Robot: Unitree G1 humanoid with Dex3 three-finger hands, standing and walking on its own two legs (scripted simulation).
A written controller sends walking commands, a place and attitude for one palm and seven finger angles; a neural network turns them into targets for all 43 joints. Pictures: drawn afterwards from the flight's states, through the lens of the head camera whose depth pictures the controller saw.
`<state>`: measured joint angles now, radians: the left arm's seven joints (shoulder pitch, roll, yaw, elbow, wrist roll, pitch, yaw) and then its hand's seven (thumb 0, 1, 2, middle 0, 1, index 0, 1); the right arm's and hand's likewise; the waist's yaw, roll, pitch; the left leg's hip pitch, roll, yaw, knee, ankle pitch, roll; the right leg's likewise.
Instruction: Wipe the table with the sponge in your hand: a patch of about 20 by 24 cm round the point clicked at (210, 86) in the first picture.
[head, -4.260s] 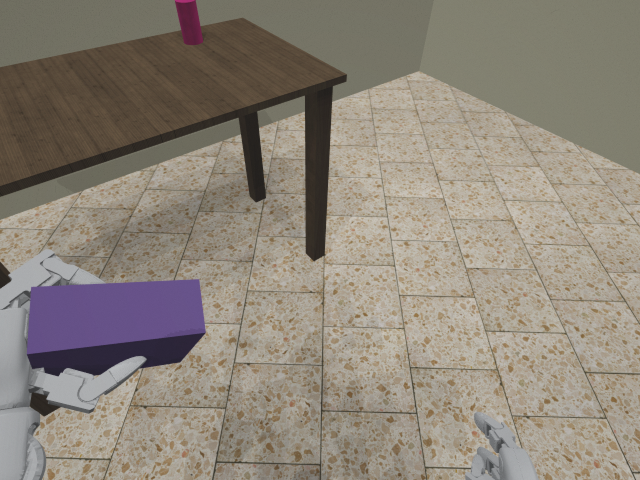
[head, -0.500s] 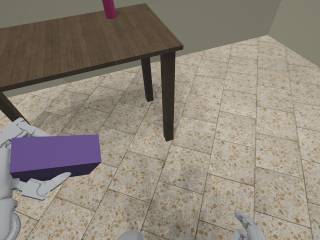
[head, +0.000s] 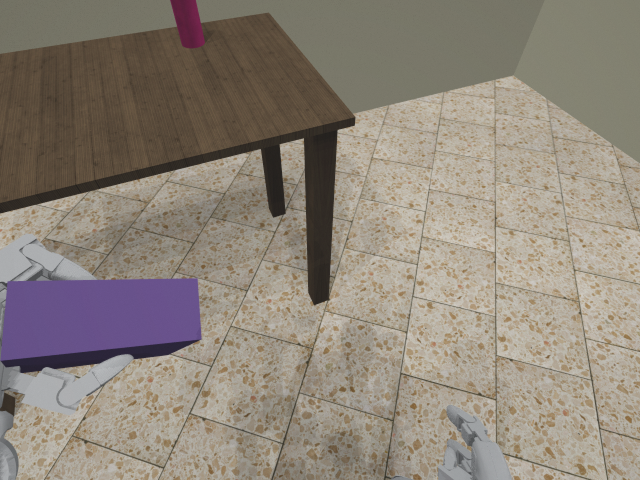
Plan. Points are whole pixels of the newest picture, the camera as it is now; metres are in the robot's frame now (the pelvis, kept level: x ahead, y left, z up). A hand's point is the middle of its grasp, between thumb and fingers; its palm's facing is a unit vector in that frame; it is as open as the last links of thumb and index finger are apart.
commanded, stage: take the last steps up to it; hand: left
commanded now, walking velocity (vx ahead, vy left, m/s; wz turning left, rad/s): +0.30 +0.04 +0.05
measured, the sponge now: (133, 324) +0.23 +0.19 +0.15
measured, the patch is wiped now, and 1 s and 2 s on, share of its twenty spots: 0.00 0.00 0.00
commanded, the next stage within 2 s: come to a stop and stand still in 1.30 s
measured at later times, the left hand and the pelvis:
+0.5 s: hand (120, 219) +0.34 +0.24 +0.17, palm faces +0.44 -0.80 -0.41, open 9.6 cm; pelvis +0.12 -0.01 -0.02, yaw +1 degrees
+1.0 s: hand (190, 159) +0.45 +0.20 +0.16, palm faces +0.40 -0.80 -0.45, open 9.6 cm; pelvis +0.24 -0.04 +0.00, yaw +3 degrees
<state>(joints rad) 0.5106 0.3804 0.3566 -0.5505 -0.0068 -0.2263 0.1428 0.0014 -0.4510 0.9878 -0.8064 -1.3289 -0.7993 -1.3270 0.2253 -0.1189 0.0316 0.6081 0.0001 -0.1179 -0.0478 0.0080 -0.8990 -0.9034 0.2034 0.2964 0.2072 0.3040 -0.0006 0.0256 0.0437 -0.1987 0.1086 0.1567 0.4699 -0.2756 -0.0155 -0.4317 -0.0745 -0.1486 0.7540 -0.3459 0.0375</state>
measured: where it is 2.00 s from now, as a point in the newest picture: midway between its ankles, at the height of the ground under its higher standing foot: (337, 442)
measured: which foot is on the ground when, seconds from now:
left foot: down 0.00-0.08, up 0.10-0.42, down 0.44-0.80, up 0.82-1.00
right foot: up 0.00-0.06, down 0.08-0.46, up 0.48-0.76, down 0.78-1.00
